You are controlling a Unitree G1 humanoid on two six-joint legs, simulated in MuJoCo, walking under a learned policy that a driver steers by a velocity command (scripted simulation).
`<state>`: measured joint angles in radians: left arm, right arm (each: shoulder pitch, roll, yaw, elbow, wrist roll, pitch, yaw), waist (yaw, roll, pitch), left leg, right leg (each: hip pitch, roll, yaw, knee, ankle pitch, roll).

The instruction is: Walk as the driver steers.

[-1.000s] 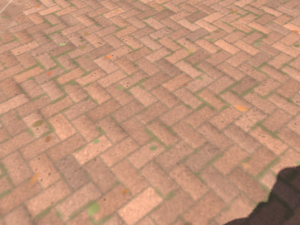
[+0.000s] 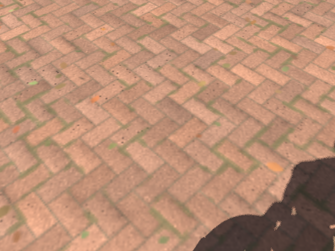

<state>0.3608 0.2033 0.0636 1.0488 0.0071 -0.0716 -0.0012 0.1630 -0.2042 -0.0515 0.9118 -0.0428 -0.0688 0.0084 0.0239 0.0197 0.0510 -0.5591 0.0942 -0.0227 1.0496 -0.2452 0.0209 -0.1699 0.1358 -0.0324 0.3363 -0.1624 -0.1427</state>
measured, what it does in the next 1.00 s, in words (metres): walks ahead, turning right: left foot, then right foot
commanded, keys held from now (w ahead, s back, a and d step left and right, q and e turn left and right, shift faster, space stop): w+e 0.72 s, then w+q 0.28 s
